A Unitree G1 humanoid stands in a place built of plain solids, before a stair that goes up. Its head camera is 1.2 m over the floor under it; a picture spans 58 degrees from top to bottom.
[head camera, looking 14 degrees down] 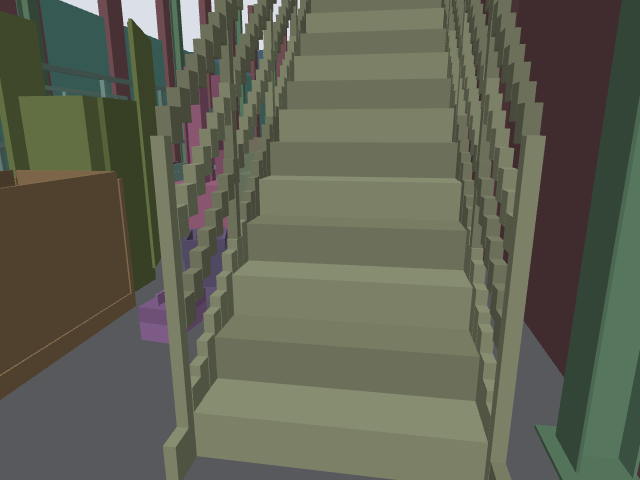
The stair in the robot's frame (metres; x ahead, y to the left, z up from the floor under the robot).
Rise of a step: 0.19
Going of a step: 0.23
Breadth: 1.14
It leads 9 degrees to the right of straight ahead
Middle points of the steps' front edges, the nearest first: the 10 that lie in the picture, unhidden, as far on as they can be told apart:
1.32 -0.05 0.19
1.55 -0.08 0.38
1.78 -0.12 0.57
2.01 -0.16 0.76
2.24 -0.19 0.95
2.47 -0.23 1.14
2.70 -0.26 1.33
2.93 -0.30 1.53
3.16 -0.33 1.72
3.39 -0.37 1.91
